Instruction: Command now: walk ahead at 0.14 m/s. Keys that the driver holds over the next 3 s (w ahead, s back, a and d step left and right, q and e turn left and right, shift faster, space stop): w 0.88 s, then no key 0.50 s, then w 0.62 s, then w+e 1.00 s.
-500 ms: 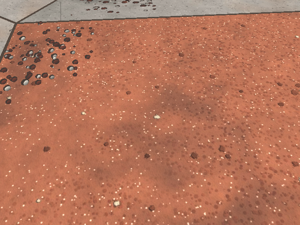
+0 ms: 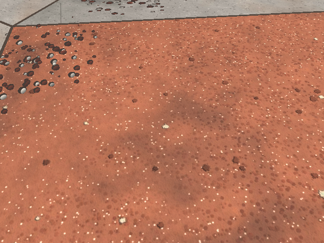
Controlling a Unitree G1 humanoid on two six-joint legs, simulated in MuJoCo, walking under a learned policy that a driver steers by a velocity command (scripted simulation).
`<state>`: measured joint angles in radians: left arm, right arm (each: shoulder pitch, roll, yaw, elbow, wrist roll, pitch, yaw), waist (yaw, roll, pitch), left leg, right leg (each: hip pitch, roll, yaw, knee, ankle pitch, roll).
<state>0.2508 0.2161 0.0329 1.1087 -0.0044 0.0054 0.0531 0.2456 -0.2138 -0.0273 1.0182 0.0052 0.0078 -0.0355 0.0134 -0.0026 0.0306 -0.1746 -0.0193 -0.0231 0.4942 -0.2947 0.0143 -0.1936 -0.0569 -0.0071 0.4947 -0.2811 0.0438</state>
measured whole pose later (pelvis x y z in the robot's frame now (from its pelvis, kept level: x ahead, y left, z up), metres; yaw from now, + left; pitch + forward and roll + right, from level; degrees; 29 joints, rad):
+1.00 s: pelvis +0.44 -0.01 +0.01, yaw -1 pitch +1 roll +2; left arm 0.10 0.26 0.06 0.88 0.00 -0.09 0.02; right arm 0.32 -0.23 -0.04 1.04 0.00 -0.09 0.01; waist -0.06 -0.04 0.02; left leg -0.06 -0.08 0.06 0.23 -0.18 0.06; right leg -0.68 -0.14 0.04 0.74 0.01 0.00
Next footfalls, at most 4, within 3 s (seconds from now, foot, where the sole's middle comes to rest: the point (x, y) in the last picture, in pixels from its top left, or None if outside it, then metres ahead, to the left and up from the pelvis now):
0.66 left None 0.44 0.08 -0.77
1.12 right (203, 203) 0.70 -0.14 -0.77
1.44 left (149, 218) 0.63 0.09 -0.77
1.76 right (209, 195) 0.74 -0.17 -0.77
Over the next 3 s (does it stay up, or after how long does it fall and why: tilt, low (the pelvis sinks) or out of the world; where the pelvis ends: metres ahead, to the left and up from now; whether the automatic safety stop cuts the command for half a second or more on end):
stays up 1.26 -0.18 0.01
